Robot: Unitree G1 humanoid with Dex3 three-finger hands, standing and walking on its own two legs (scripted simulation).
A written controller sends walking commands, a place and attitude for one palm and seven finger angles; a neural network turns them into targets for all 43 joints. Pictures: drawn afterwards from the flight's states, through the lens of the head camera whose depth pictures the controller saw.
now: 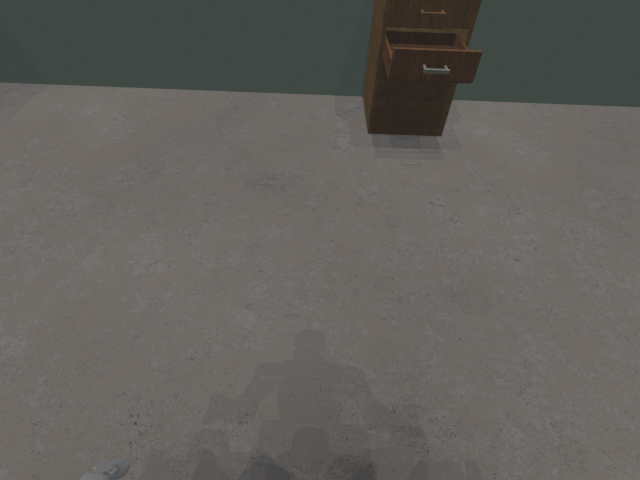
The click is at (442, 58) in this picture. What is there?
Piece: drawer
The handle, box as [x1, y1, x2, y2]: [422, 64, 449, 74]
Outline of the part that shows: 422,66 424,69 424,73 449,73 449,69 446,65 444,65 443,69 426,68 423,64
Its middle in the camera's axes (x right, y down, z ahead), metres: +0.51 -0.75 +1.71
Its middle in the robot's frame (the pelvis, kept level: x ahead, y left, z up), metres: +1.78 -0.43 -0.25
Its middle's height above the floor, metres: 0.52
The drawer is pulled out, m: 0.27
